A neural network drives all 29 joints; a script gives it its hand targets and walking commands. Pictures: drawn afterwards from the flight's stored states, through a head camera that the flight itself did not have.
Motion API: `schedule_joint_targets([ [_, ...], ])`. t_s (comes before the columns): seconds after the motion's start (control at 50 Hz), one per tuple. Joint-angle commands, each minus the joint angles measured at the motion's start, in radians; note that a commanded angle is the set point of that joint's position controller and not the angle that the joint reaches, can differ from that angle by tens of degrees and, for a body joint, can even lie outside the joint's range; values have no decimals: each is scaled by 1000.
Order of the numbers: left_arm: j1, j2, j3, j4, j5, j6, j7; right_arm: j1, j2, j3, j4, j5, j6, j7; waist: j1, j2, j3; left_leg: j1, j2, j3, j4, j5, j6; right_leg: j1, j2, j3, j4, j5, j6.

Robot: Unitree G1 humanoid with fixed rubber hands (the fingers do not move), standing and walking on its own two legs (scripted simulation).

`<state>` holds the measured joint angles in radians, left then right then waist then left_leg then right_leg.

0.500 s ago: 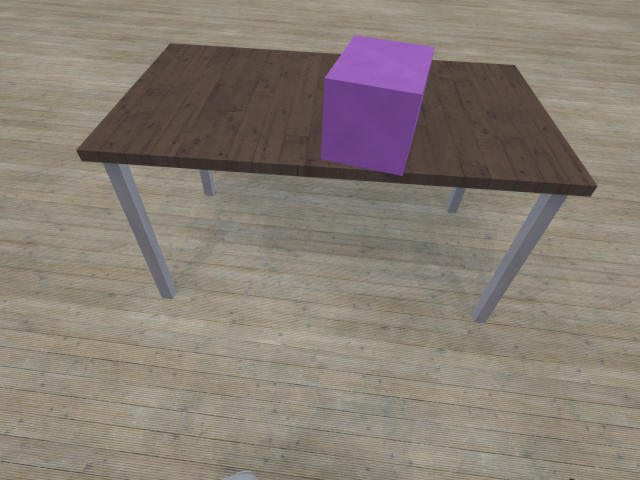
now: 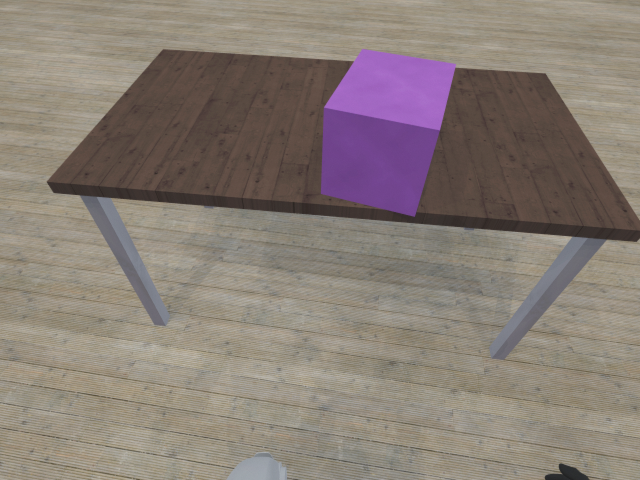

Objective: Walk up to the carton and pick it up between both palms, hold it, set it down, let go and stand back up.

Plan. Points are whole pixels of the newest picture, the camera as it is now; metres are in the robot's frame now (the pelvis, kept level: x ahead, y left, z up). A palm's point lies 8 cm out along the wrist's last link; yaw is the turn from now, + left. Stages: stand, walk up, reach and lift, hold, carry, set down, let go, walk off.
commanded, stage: walk up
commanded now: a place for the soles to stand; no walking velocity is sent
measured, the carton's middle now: (387, 129) +0.78 -0.09 +0.02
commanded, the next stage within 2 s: none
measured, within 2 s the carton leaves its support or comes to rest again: neither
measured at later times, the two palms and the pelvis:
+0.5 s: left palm (146, 362) +0.30 +0.28 -0.08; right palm out of the picture +0.16 -0.40 -0.10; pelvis +0.15 -0.05 -0.01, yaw -2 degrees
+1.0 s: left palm (172, 353) +0.33 +0.26 -0.11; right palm (588, 363) +0.35 -0.40 -0.10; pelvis +0.25 -0.07 -0.01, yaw -1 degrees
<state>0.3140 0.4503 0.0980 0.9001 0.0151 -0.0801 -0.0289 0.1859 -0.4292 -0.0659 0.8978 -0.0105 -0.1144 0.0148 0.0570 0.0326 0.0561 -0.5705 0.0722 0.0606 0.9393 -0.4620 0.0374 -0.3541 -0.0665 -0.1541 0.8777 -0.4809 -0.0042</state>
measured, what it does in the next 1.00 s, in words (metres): walks ahead: left foot, then right foot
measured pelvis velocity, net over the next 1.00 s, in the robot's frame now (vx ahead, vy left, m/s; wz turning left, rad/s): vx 0.25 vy -0.07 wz -0.01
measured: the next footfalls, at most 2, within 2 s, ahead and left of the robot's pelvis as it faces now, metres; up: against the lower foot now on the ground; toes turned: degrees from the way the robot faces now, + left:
left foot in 0.02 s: +0.15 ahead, +0.11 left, +0.00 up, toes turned +6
right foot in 0.36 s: +0.34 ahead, -0.20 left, +0.00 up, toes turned -7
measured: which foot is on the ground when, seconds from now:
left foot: up 0.00-0.00, down 0.02-0.40, up 0.42-0.66, down 0.68-1.00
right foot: down 0.00-0.04, up 0.06-0.34, down 0.36-1.00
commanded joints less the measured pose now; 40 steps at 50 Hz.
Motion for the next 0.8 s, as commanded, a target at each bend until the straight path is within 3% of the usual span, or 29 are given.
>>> schedule_joint_targets([
  [0.0, -83, 65, -10, -121, -9, 3, -4, 391, -393, -135, 37, -19, -26, -38, -231, 353, -131, 669, 218, -504, -533, -213, 75, -581, 42, 99, 414, -53, -40],
  [0.02, -78, 202, 21, -119, -6, 21, 5, 308, -438, -141, -21, -3, -18, -39, -208, 164, -162, 636, 407, -887, -729, -558, 199, -620, 52, 201, 468, -77, -22],
  [0.04, -93, 299, 43, -100, 6, 34, 7, 196, -434, -138, -36, 10, -9, -41, -163, 42, -103, 559, 466, -901, -709, -618, 264, -603, -26, 239, 452, -127, -22],
  [0.06, -92, 303, 45, -78, 2, 33, 6, 144, -401, -134, -46, 16, -7, -42, -140, -23, -71, 522, 434, -804, -675, -508, 253, -588, -52, 219, 461, -93, -18],
  [0.1, -78, 254, 48, -56, 14, 26, 6, 111, -327, -114, -57, 4, -17, -48, -106, -51, -24, 437, 387, -650, -614, -245, 246, -538, -78, 246, 415, -42, 2],
  [0.16, -65, 222, 46, -51, 14, 22, -3, 116, -322, -107, -39, -9, -33, -48, -92, 48, -7, 362, 333, -461, -518, 147, 229, -430, -119, 245, 287, 40, 4],
  [0.2, -90, 199, 46, -58, 9, 23, -16, 114, -328, -108, -37, -10, -33, -49, -88, 98, -14, 331, 332, -394, -499, 171, 245, -373, -110, 222, 186, -6, -2],
  [0.28, -131, 190, 55, -74, 5, 21, -33, 71, -354, -107, -49, -8, -31, -42, -70, 135, -8, 199, 288, -281, -459, 165, 217, -189, -70, 134, 26, 110, -29],
  [0.3, -86, 194, 61, -57, 7, 22, -36, 34, -346, -99, -55, -10, -29, -41, -28, 116, -29, 120, 284, -264, -419, 104, 205, -61, -54, 108, -4, 147, -43],
  [0.32, -53, 203, 74, -46, 13, 17, -33, 24, -321, -85, -61, -12, -25, -36, 3, 73, -33, -7, 237, -203, -350, 15, 181, 71, -17, 79, -59, 147, -57],
  [0.34, 40, 232, 92, -11, 19, 13, -31, 22, -285, -67, -65, -21, -18, -33, 59, -28, -78, -159, 178, -122, -177, -42, 141, 296, 25, 93, -75, 43, -71],
  [0.36, 136, 303, 121, 10, 23, 8, -20, 29, -223, -44, -72, -17, -16, -29, 119, -279, -89, -325, 54, 35, 167, 50, 75, 443, -60, 329, -288, -280, -114],
  [0.38, 162, 372, 115, -5, 10, -1, -5, 13, -171, -21, -104, 6, -17, -31, 127, -480, -105, -464, -84, 76, 396, -93, 18, 440, -322, 869, -596, -392, -211],
  [0.4, 74, 376, 109, -21, -10, 6, -8, 6, -282, -44, -86, 7, -7, -45, 82, -294, -87, -396, -6, -57, 415, -129, 7, 362, -383, 949, -609, -417, -306],
  [0.42, 21, 365, 107, -34, -13, 14, -6, 24, -303, -49, -62, 3, -10, -47, 51, -231, -29, -391, 46, -60, 406, -110, -2, 302, -394, 920, -586, -360, -346],
  [0.44, -14, 325, 88, -64, -12, 16, 0, 21, -308, -52, -54, 8, -17, -44, 43, -122, -10, -353, 72, -69, 391, -74, 2, 233, -368, 799, -534, -153, -340],
  [0.48, -51, 287, 73, -89, -11, 10, 8, 105, -275, -49, -28, 3, -20, -41, -10, -148, 10, -235, 74, -65, 301, -73, 3, 105, -321, 593, -451, 169, -295],
  [0.5, -64, 283, 67, -91, -9, 6, 8, 113, -268, -51, -27, 3, -20, -40, -21, -163, 16, -178, 83, -73, 224, -93, -2, 51, -316, 544, -430, 243, -293],
  [0.56, -94, 306, 65, -105, 2, 4, 9, 134, -249, -55, -31, 8, -15, -30, -44, -218, -5, -12, 61, -27, 71, -84, 2, -67, -303, 440, -398, 253, -286],
  [0.58, -120, 300, 59, -112, 0, 7, 10, 161, -231, -56, -17, 10, -15, -32, -64, -222, -17, 98, 40, 17, 6, -4, -1, -122, -279, 376, -361, 317, -271],
  [0.6, -184, 267, 43, -125, -6, 11, 13, 228, -199, -54, 9, 14, -15, -37, -125, -194, -43, 270, 7, 44, -103, 169, 4, -220, -241, 289, -258, 368, -228],
  [0.62, -219, 207, 19, -134, -13, 20, 14, 292, -197, -61, 38, 12, -21, -46, -173, -102, -64, 420, -32, 58, -219, 275, -12, -311, -174, 195, -95, 389, -166],
  [0.64, -197, 133, -8, -132, -21, 25, 17, 346, -262, -81, 49, -7, -22, -62, -210, 94, -105, 530, 29, -103, -348, 215, 8, -404, -103, 97, 148, 339, -90],
  [0.66, -166, 70, -24, -134, -25, 29, 24, 310, -375, -100, 19, -30, -22, -69, -190, 336, -81, 499, 287, -543, -557, 143, 93, -511, 32, 74, 316, 20, -7],
  [0.68, -139, 183, 5, -106, -14, 52, 36, 209, -393, -97, -30, -12, -12, -67, -143, 117, -114, 394, 408, -744, -627, -109, 222, -410, -2, 183, 301, -130, -11],
  [0.7, -131, 254, 20, -88, -10, 52, 38, 114, -408, -103, -41, -11, 1, -65, -123, 75, -78, 338, 427, -728, -593, -173, 293, -384, -41, 182, 286, -184, -10],
  [0.72, -124, 248, 22, -63, -4, 45, 37, 82, -379, -100, -43, -12, 5, -61, -111, 41, -71, 339, 396, -634, -536, -66, 285, -379, -47, 174, 295, -187, -10],
  [0.76, -81, 219, 19, -19, -1, 43, 40, 23, -302, -80, -63, -13, 8, -61, -88, 51, -109, 330, 337, -455, -436, 151, 221, -309, -53, 187, 223, -128, -22],
  [0.78, -67, 205, 20, -11, -13, 37, 38, 26, -294, -70, -54, -13, 6, -59, -80, 121, -112, 293, 304, -404, -403, 253, 203, -261, -46, 182, 167, -83, -27],
])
